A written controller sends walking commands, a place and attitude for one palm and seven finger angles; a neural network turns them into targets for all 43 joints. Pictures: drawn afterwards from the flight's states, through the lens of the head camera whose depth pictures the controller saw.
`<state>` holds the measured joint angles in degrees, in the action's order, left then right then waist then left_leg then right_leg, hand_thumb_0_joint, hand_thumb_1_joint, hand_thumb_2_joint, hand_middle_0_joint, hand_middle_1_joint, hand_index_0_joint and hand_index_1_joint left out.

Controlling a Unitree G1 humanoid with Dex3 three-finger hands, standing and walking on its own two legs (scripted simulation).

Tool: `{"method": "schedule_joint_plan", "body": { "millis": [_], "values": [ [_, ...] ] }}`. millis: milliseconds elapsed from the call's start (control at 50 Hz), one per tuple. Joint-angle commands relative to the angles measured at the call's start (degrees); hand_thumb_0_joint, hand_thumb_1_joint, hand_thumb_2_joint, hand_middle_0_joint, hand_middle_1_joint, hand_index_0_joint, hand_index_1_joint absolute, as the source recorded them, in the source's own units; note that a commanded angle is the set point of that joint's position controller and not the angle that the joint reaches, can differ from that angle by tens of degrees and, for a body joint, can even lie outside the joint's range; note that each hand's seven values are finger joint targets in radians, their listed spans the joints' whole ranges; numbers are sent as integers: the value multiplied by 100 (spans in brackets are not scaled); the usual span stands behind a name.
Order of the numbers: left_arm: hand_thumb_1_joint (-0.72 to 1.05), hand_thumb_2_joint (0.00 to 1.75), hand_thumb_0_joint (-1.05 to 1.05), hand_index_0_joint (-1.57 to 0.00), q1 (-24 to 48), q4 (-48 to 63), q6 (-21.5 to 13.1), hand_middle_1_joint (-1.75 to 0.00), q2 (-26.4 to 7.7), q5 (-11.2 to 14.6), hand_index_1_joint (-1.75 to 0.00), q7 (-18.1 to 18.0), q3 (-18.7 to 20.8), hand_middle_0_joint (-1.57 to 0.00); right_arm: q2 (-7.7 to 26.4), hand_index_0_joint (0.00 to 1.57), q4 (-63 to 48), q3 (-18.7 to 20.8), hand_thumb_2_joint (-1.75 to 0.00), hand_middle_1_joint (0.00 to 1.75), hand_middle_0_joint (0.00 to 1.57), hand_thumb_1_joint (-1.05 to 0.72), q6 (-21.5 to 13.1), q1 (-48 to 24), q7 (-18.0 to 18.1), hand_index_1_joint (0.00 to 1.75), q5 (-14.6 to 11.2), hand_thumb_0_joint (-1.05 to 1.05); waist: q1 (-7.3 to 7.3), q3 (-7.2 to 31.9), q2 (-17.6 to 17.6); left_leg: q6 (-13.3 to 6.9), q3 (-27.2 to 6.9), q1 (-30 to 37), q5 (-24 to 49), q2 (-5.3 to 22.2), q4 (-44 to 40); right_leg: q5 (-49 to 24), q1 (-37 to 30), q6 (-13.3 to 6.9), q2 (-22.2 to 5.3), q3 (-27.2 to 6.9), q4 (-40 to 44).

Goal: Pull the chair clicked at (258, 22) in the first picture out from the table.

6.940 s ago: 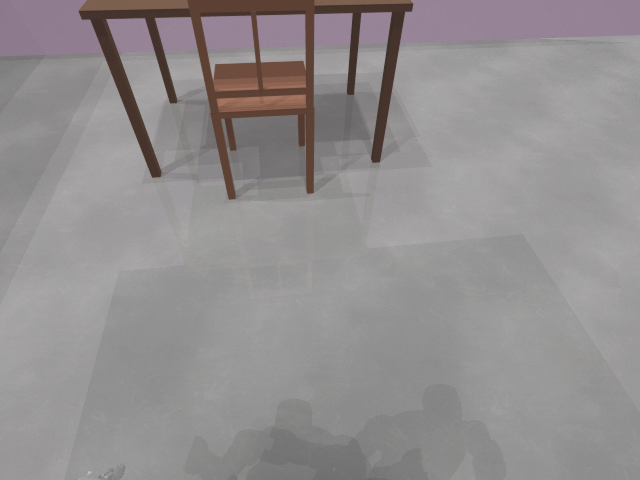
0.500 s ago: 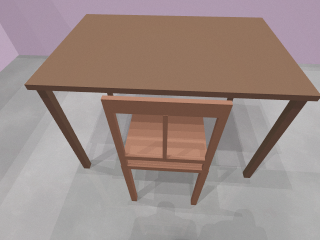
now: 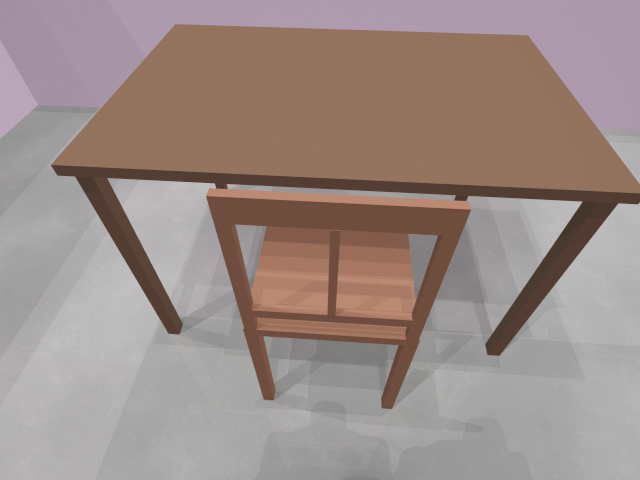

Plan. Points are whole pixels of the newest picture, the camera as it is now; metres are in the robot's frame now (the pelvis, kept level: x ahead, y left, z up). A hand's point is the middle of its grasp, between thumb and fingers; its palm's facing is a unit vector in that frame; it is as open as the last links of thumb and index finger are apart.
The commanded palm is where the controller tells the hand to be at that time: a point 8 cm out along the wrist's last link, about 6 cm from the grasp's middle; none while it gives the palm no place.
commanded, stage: look again from close up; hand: left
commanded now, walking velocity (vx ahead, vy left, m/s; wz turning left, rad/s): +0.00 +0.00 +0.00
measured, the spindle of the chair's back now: (333, 274) +0.49 +0.01 -0.11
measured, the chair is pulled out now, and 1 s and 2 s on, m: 0.00 0.00 0.00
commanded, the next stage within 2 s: shuffle to correct the standing spot in 0.06 s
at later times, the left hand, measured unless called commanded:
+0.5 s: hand out of the picture -0.01 +0.18 -0.19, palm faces +0.05 -0.98 -0.17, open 7.4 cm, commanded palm none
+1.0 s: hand out of the picture +0.05 +0.21 -0.18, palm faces +0.02 -0.98 -0.21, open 7.3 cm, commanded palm none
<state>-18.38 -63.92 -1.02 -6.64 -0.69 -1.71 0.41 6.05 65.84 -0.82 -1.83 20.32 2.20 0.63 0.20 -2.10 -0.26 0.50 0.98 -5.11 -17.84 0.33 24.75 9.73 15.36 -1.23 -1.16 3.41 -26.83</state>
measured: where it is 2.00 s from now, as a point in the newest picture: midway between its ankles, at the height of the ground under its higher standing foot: outside the picture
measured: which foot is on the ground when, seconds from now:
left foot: down 0.00-1.00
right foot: down 0.00-1.00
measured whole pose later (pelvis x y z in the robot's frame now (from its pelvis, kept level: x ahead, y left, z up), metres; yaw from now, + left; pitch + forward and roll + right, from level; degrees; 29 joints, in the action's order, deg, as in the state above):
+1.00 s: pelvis +0.02 +0.03 -0.01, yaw -1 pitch -3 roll +0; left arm -16.7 -59.2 0.1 -8.5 -0.9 -1.8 1.3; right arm 8.9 61.0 0.6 -0.8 18.0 2.6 1.0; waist -1.2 -1.5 -1.2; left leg -1.8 3.1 -4.7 -22.2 -0.9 29.5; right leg 13.7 15.0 1.1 -2.2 1.4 -31.5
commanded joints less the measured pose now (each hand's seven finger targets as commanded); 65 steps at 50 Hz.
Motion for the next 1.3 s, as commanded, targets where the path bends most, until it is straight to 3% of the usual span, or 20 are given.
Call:
{"method": "schedule_joint_plan", "body": {
  "millis": [0,140,260,320,340,400,420,440,460,480,500,520,540,560,600,760,840,900,1020,1280],
  "values": [
    [90,90,0,-20,-403,113,-63,-30,-491,12,-30,-54,66,-20,408,20,-82,42,-90,30,20,-90,-31,558,9,30,-12,0,19,-304,75,-188,-318,-888,593,427,-587,-192,-523,-127,-483,-630,432],
    [90,90,0,-20,-385,100,-38,-30,-491,7,-30,-46,59,-20,362,20,-61,51,-90,30,20,-90,0,545,13,30,-15,0,18,-509,42,-188,-319,-931,369,424,-651,139,-380,-120,-453,-633,538],
    [90,90,0,-20,-485,265,44,-30,-666,-62,-30,-37,198,-20,367,20,-115,84,-90,30,20,-90,142,769,-42,30,78,0,60,-765,390,-259,-64,-1318,-1072,68,-180,2604,152,-292,-592,-1123,842],
    [90,90,0,-20,-487,358,30,-30,-697,-57,-30,-39,258,-20,268,20,-148,69,-90,30,20,-90,102,922,-52,30,91,0,8,-603,462,-286,8,-1149,-826,12,-76,2663,309,-440,-713,-1292,783],
    [90,90,0,-20,-445,390,38,-30,-686,-56,-30,-26,251,-20,267,20,-138,76,-90,30,20,-90,96,948,-45,30,88,0,-2,-684,251,-313,-52,-1086,-906,57,-194,2642,429,-427,-628,-1161,700],
    [90,90,0,-20,-379,447,-6,-30,-447,-67,-30,-3,203,-20,344,20,-149,54,-90,30,20,-90,-24,1022,-28,30,80,0,-11,-673,-325,-456,-523,-1036,-417,437,-631,1506,368,-313,-274,-615,-102],
    [90,90,0,-20,-1142,-127,-150,-30,-780,-32,-30,-223,128,-20,820,20,-582,86,-90,30,20,-90,4,-428,-90,30,46,0,518,-1125,-358,-197,86,-1924,-161,456,548,-284,-127,-168,-511,-576,-150],
    [90,90,0,-20,-1446,-129,-249,-30,-1152,-84,-30,-178,206,-20,556,20,-876,33,-90,30,20,-90,-7,-359,-123,30,-3,0,439,-452,488,-113,168,-2315,-13,-71,1369,-2566,-1154,-355,-968,-1285,-37],
    [90,90,0,-20,-1106,-16,-273,-30,-1086,-70,-30,-154,198,-20,300,20,-870,76,-90,30,20,-90,-43,467,-68,30,5,0,-138,836,1169,-81,48,-1535,-1027,44,1000,-2764,-1276,-622,-1580,-1584,-19],
    [90,90,0,-20,-631,114,-235,-30,-920,-50,-30,-173,125,-20,315,20,-700,81,-90,30,20,-90,-25,565,-31,30,2,0,-225,960,1392,-43,5,-832,-562,48,522,-2385,-923,-545,-1362,-1167,-221],
    [90,90,0,-20,-403,177,-201,-30,-703,-18,-30,-174,61,-20,355,20,-536,66,-90,30,20,-90,-72,592,-30,30,12,0,-231,599,776,-48,-185,-730,186,126,81,-2122,-607,-385,-963,-872,-540],
    [90,90,0,-20,-396,192,-162,-30,-587,-16,-30,-157,17,-20,459,20,-476,66,-90,30,20,-90,-123,555,-20,30,8,0,-130,357,-379,-107,-402,-813,1537,353,-33,-1891,-589,-197,-655,-625,-780],
    [90,90,0,-20,-368,196,-100,-30,-583,-6,-30,-133,-22,-20,544,20,-456,60,-90,30,20,-90,-145,515,20,30,-5,0,-87,90,-1348,-92,-526,-893,3586,657,18,-1276,-470,-59,-480,-388,-752],
    [90,90,0,-20,-456,142,-82,-30,-538,-2,-30,-134,-23,-20,589,20,-475,51,-90,30,20,-90,-136,488,74,30,-21,0,-44,-3,-1261,-26,-544,-755,4935,785,179,-1039,-451,-13,-397,-257,-659],
    [90,90,0,-20,-512,95,-10,-30,-458,12,-30,-134,-4,-20,844,20,-541,139,-90,30,20,-90,-99,574,125,30,-35,0,-80,76,-465,19,-596,-524,5277,863,249,-853,-512,-12,-282,-116,-626],
    [90,90,0,-20,-123,631,207,-30,-444,-55,-30,-15,136,-20,1000,20,-762,260,-90,30,20,-90,39,276,168,30,69,0,-89,-602,-584,-329,-891,-608,3601,1150,-381,620,288,9,-114,-78,-934],
    [90,90,0,-20,-310,633,143,-30,-520,-56,-30,9,170,-20,942,20,-834,260,-90,30,20,-90,44,55,115,30,56,0,8,-493,1,-343,-632,-1021,1703,723,-228,-620,-318,-65,-229,-382,-366],
    [90,90,0,-20,-272,627,73,-30,-640,-23,-30,-17,157,-20,800,20,-767,227,-90,30,20,-90,38,38,53,30,26,0,-60,-388,185,-218,-364,-1053,591,405,-250,-1115,-503,-102,-478,-681,-169],
    [90,90,0,-20,-182,508,-53,-30,-719,17,-30,-62,109,-20,667,20,-516,151,-90,30,20,-90,20,101,-11,30,2,0,-65,-168,195,-170,-316,-771,635,365,-382,-1260,-738,-123,-608,-742,99],
    [90,90,0,-20,-290,289,-85,-30,-652,22,-30,-88,50,-20,580,20,-146,95,-90,30,20,-90,63,225,-64,30,-32,0,-41,-343,125,-165,-315,-758,293,364,-581,105,-528,-108,-567,-768,618]
  ]
}}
